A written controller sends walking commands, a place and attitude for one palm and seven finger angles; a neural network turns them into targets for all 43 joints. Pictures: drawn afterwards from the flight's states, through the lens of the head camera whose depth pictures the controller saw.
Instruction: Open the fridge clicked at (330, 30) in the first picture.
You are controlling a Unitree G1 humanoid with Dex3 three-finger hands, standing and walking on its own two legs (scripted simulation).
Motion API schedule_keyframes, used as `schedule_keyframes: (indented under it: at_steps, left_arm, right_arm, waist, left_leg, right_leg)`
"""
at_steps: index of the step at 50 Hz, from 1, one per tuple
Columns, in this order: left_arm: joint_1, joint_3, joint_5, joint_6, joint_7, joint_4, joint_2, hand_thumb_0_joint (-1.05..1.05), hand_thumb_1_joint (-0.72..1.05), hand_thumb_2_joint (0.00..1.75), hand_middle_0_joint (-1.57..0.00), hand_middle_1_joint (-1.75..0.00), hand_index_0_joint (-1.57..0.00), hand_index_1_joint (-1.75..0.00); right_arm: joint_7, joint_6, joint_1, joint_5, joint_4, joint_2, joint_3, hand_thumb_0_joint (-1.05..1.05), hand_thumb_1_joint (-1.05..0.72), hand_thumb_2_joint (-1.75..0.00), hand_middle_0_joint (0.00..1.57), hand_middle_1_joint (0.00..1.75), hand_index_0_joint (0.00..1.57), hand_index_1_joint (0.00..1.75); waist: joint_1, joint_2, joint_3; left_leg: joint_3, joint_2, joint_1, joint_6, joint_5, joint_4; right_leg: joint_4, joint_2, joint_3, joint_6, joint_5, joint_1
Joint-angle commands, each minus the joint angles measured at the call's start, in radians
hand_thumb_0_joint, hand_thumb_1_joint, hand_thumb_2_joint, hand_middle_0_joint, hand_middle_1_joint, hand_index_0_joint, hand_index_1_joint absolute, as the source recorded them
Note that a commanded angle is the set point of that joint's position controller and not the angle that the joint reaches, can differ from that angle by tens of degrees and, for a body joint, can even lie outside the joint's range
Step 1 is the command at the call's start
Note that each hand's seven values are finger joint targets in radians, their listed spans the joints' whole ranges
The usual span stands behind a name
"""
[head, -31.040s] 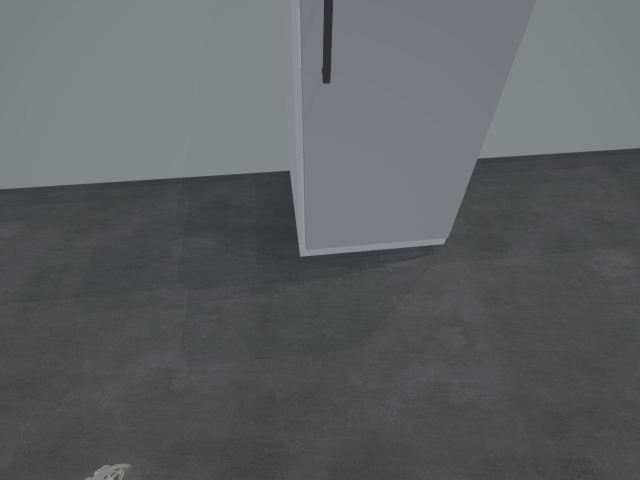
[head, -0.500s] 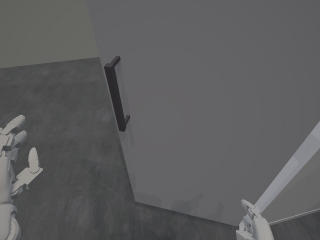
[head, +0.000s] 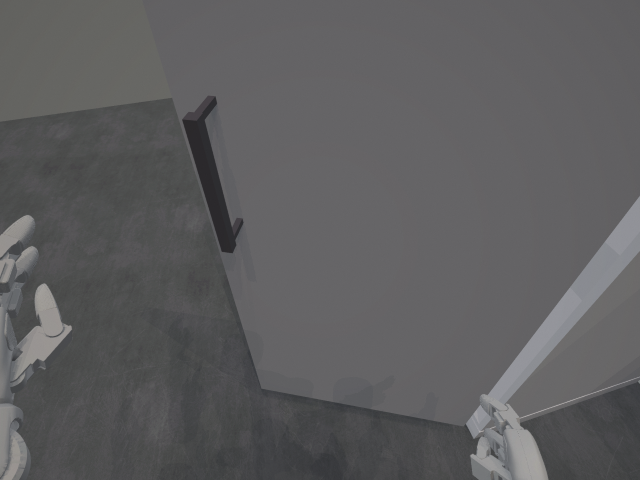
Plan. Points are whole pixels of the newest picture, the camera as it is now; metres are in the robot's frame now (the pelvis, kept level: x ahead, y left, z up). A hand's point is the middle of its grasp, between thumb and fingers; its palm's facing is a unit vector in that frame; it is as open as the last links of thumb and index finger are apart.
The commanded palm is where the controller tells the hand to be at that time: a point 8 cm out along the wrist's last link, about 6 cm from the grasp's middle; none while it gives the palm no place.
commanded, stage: step back with the hand held close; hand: left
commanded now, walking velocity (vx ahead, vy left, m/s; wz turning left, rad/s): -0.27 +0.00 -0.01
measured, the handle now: (219, 182) +0.46 +0.19 +0.14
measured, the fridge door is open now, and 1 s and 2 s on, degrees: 63 63 63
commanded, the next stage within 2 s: stop stepping back and stand still in 0.90 s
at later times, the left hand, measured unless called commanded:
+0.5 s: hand out of the picture +0.12 +0.29 +0.15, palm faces +0.49 -0.77 -0.40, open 7.4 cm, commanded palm +0.06 +0.32 +0.17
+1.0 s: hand out of the picture +0.00 +0.31 +0.15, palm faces +0.58 -0.73 -0.36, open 7.4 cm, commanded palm -0.08 +0.33 +0.17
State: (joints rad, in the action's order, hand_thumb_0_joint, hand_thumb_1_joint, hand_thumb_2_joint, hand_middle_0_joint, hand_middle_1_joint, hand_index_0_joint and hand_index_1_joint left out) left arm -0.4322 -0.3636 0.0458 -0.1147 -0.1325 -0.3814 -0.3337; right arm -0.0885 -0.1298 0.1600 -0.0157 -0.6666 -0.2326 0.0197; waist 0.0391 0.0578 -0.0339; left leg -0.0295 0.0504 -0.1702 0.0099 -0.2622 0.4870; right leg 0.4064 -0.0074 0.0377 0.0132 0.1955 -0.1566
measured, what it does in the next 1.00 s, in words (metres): walks backwards: left foot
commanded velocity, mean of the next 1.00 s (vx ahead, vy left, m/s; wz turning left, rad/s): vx -0.31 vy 0.00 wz -0.03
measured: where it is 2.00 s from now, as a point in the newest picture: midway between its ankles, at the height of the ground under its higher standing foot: outside the picture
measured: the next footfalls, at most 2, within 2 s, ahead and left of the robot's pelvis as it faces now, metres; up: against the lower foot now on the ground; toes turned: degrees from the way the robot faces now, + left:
left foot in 0.88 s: -0.04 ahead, +0.15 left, +0.00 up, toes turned +9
right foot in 1.16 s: -0.24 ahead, -0.08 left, +0.00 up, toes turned +0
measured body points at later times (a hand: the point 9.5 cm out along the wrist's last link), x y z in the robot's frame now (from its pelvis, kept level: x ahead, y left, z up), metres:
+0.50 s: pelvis -0.08 +0.02 -0.02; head -0.08 +0.02 +0.43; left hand +0.09 +0.33 +0.17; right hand +0.09 -0.21 -0.10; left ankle +0.00 +0.12 -0.74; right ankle +0.02 -0.13 -0.74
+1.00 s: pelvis -0.19 +0.02 -0.03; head -0.18 +0.05 +0.42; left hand -0.04 +0.35 +0.17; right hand +0.01 -0.19 -0.10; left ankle -0.08 +0.14 -0.74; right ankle -0.12 -0.12 -0.68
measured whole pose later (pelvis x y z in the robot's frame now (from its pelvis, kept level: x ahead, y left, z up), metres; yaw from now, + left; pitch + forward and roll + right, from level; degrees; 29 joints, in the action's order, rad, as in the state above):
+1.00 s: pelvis -0.19 +0.02 -0.03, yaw +5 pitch -3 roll -2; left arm -0.41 -0.43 0.02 -0.22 -0.19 -0.48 -0.38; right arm -0.10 -0.15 0.16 -0.03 -0.66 -0.19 0.00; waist 0.03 0.00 -0.08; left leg -0.04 0.06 -0.47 -0.03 -0.19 0.72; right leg 1.16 0.07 -0.07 0.04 0.42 -0.58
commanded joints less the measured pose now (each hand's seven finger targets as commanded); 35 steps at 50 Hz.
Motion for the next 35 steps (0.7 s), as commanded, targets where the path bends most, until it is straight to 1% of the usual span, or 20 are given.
schedule_keyframes:
  at_steps: [1,3,5,6,8,9,12,14,17,19,21,23,25,28,29,31,32,33,34,35]
  left_arm:
    - [-0.031,-0.124,-0.008,-0.074,-0.026,-0.247,-0.207,0.0,0.9,0.9,-0.2,-0.3,-0.2,-0.3]
    - [-0.081,-0.168,-0.005,-0.077,-0.034,-0.281,-0.241,0.0,0.9,0.9,-0.2,-0.3,-0.2,-0.3]
    - [-0.101,-0.178,-0.001,-0.078,-0.038,-0.306,-0.247,0.0,0.9,0.9,-0.2,-0.3,-0.2,-0.3]
    - [-0.105,-0.182,0.001,-0.079,-0.04,-0.312,-0.248,0.0,0.9,0.9,-0.2,-0.3,-0.2,-0.3]
    - [-0.097,-0.196,0.002,-0.082,-0.046,-0.326,-0.263,0.0,0.9,0.9,-0.2,-0.3,-0.2,-0.3]
    - [-0.103,-0.185,0.003,-0.083,-0.047,-0.307,-0.247,0.0,0.9,0.9,-0.2,-0.3,-0.2,-0.3]
    - [-0.077,-0.169,-0.001,-0.092,-0.052,-0.285,-0.228,0.0,0.9,0.9,-0.2,-0.3,-0.2,-0.3]
    - [-0.06,-0.159,-0.007,-0.102,-0.055,-0.259,-0.215,0.0,0.9,0.9,-0.2,-0.3,-0.2,-0.3]
    - [-0.014,-0.14,-0.019,-0.116,-0.059,-0.233,-0.201,0.0,0.9,0.9,-0.2,-0.3,-0.2,-0.3]
    - [0.02,-0.132,-0.027,-0.124,-0.062,-0.238,-0.207,0.0,0.9,0.9,-0.2,-0.3,-0.2,-0.3]
    - [0.043,-0.129,-0.032,-0.136,-0.07,-0.251,-0.216,0.0,0.9,0.9,-0.2,-0.3,-0.2,-0.3]
    - [0.075,-0.148,-0.039,-0.148,-0.079,-0.288,-0.24,0.0,0.9,0.9,-0.2,-0.3,-0.2,-0.3]
    - [0.072,-0.147,-0.043,-0.164,-0.084,-0.309,-0.229,0.0,0.9,0.9,-0.2,-0.3,-0.2,-0.3]
    - [0.029,-0.197,-0.047,-0.185,-0.088,-0.336,-0.256,0.0,0.9,0.9,-0.2,-0.3,-0.2,-0.3]
    - [-0.001,-0.2,-0.047,-0.19,-0.086,-0.331,-0.247,0.0,0.9,0.9,-0.2,-0.3,-0.2,-0.3]
    - [-0.03,-0.207,-0.055,-0.201,-0.079,-0.313,-0.234,0.0,0.9,0.9,-0.2,-0.3,-0.2,-0.3]
    - [-0.033,-0.206,-0.063,-0.203,-0.077,-0.286,-0.224,0.0,0.9,0.9,-0.2,-0.3,-0.2,-0.3]
    - [-0.028,-0.222,-0.068,-0.203,-0.075,-0.262,-0.235,0.0,0.9,0.9,-0.2,-0.3,-0.2,-0.3]
    - [-0.012,-0.202,-0.066,-0.203,-0.071,-0.26,-0.223,0.0,0.9,0.9,-0.2,-0.3,-0.2,-0.3]
    - [-0.006,-0.204,-0.058,-0.203,-0.07,-0.264,-0.235,0.0,0.9,0.9,-0.2,-0.3,-0.2,-0.3]
  right_arm:
    - [-0.01,-0.013,-0.078,0.009,0.197,-0.106,-0.049,0.0,-0.9,-0.9,0.2,0.3,0.2,0.3]
    - [-0.016,0.0,-0.088,0.008,0.215,-0.106,-0.053,0.0,-0.9,-0.9,0.2,0.3,0.2,0.3]
    - [-0.019,0.017,-0.09,0.013,0.237,-0.104,-0.054,0.0,-0.9,-0.9,0.2,0.3,0.2,0.3]
    - [-0.022,0.022,-0.091,0.014,0.243,-0.104,-0.055,0.0,-0.9,-0.9,0.2,0.3,0.2,0.3]
    - [-0.027,0.026,-0.093,0.013,0.248,-0.112,-0.058,0.0,-0.9,-0.9,0.2,0.3,0.2,0.3]
    - [-0.029,0.028,-0.088,0.014,0.248,-0.111,-0.057,0.0,-0.9,-0.9,0.2,0.3,0.2,0.3]
    - [-0.03,0.022,-0.077,0.015,0.245,-0.124,-0.056,0.0,-0.9,-0.9,0.2,0.3,0.2,0.3]
    - [-0.033,0.013,-0.073,0.014,0.236,-0.126,-0.056,0.0,-0.9,-0.9,0.2,0.3,0.2,0.3]
    - [-0.032,0.003,-0.054,0.019,0.229,-0.129,-0.056,0.0,-0.9,-0.9,0.2,0.3,0.2,0.3]
    - [-0.031,-0.004,-0.047,0.018,0.224,-0.125,-0.055,0.0,-0.9,-0.9,0.2,0.3,0.2,0.3]
    - [-0.032,-0.013,-0.047,0.016,0.218,-0.121,-0.051,0.0,-0.9,-0.9,0.2,0.3,0.2,0.3]
    - [-0.036,-0.023,-0.048,0.008,0.215,-0.127,-0.051,0.0,-0.9,-0.9,0.2,0.3,0.2,0.3]
    - [-0.039,-0.034,-0.052,0.009,0.219,-0.125,-0.046,0.0,-0.9,-0.9,0.2,0.3,0.2,0.3]
    - [-0.039,-0.053,-0.049,0.013,0.225,-0.126,-0.054,0.0,-0.9,-0.9,0.2,0.3,0.2,0.3]
    - [-0.038,-0.058,-0.045,0.013,0.226,-0.121,-0.055,0.0,-0.9,-0.9,0.2,0.3,0.2,0.3]
    - [-0.032,-0.063,-0.046,0.013,0.234,-0.132,-0.061,0.0,-0.9,-0.9,0.2,0.3,0.2,0.3]
    - [-0.03,-0.062,-0.045,0.012,0.235,-0.139,-0.065,0.0,-0.9,-0.9,0.2,0.3,0.2,0.3]
    - [-0.03,-0.062,-0.044,0.009,0.239,-0.145,-0.07,0.0,-0.9,-0.9,0.2,0.3,0.2,0.3]
    - [-0.027,-0.058,-0.041,0.011,0.234,-0.133,-0.067,0.0,-0.9,-0.9,0.2,0.3,0.2,0.3]
    - [-0.025,-0.058,-0.034,0.011,0.229,-0.121,-0.068,0.0,-0.9,-0.9,0.2,0.3,0.2,0.3]
  waist:
    - [-0.014,0.015,0.195]
    - [-0.005,0.032,0.247]
    - [-0.005,0.001,0.252]
    - [-0.006,-0.01,0.243]
    - [-0.005,0.02,0.224]
    - [-0.007,0.024,0.2]
    - [-0.009,0.067,0.15]
    - [-0.011,0.064,0.115]
    - [-0.024,-0.015,0.072]
    - [-0.031,-0.078,0.048]
    - [-0.034,-0.091,0.042]
    - [-0.033,-0.045,0.057]
    - [-0.029,0.038,0.081]
    - [-0.018,0.095,0.163]
    - [-0.017,0.106,0.175]
    - [-0.016,0.148,0.145]
    - [-0.018,0.165,0.101]
    - [-0.016,0.135,0.077]
    - [-0.023,0.079,0.044]
    - [-0.027,-0.011,0.035]
  left_leg:
    - [-0.004,0.021,0.021,-0.022,0.316,0.002]
    - [0.018,0.039,0.016,-0.023,0.425,-0.003]
    - [0.032,0.056,-0.012,-0.026,0.464,-0.008]
    - [0.033,0.058,-0.03,-0.028,0.45,-0.01]
    - [0.051,0.066,-0.075,-0.034,0.41,-0.027]
    - [0.056,0.075,-0.1,-0.036,0.382,-0.042]
    - [0.078,0.093,-0.21,-0.053,0.21,-0.092]
    - [0.084,0.098,-0.284,-0.064,0.056,-0.114]
    - [0.075,0.064,-0.38,-0.072,-0.259,-0.094]
    - [0.067,0.037,-0.357,-0.066,-0.318,-0.044]
    - [0.07,0.029,-0.317,-0.064,-0.325,-0.012]
    - [0.094,0.04,-0.322,-0.069,-0.327,-0.042]
    - [0.126,0.068,-0.374,-0.084,-0.337,-0.104]
    - [0.174,0.103,-0.447,-0.097,-0.338,-0.164]
    - [0.173,0.113,-0.463,-0.1,-0.336,-0.172]
    - [0.188,0.138,-0.597,-0.115,-0.516,-0.206]
    - [0.182,0.143,-0.683,-0.121,-0.6,-0.211]
    - [0.182,0.139,-0.723,-0.125,-0.612,-0.198]
    - [0.15,0.112,-0.699,-0.112,-0.574,-0.14]
    - [0.112,0.06,-0.601,-0.087,-0.49,-0.035]
  right_leg:
    - [0.008,-0.109,-0.07,-0.03,-0.292,-0.013]
    - [0.059,-0.088,-0.044,-0.02,-0.333,0.015]
    - [0.094,-0.07,-0.038,-0.011,-0.319,0.012]
    - [0.099,-0.066,-0.038,-0.008,-0.3,0.005]
    - [0.111,-0.057,-0.04,-0.007,-0.259,-0.001]
    - [0.121,-0.05,-0.039,-0.004,-0.223,-0.011]
    - [0.147,-0.027,-0.042,0.002,-0.101,-0.014]
    - [0.155,-0.028,-0.049,0.002,-0.063,-0.008]
    - [0.093,-0.059,-0.107,-0.012,0.04,-0.036]
    - [0.014,-0.091,-0.155,-0.027,0.164,-0.118]
    - [-0.032,-0.107,-0.175,-0.038,0.277,-0.195]
    - [-0.006,-0.094,-0.15,-0.037,0.281,-0.186]
    - [0.089,-0.058,-0.103,-0.022,0.181,-0.106]
    - [0.223,-0.011,-0.055,-0.005,0.024,0.06]
    - [0.254,-0.001,-0.05,-0.001,-0.004,0.088]
    - [0.309,0.022,-0.054,0.004,0.072,0.154]
    - [0.324,0.032,-0.06,0.002,0.127,0.176]
    - [0.323,0.033,-0.069,-0.001,0.124,0.182]
    - [0.277,0.013,-0.103,-0.017,0.139,0.114]
    - [0.168,-0.03,-0.185,-0.044,0.148,-0.011]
